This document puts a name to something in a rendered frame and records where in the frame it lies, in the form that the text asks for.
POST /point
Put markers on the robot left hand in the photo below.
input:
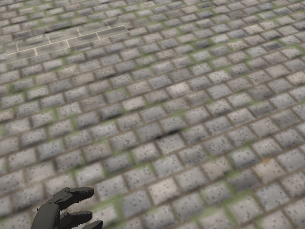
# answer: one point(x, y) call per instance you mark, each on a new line
point(48, 215)

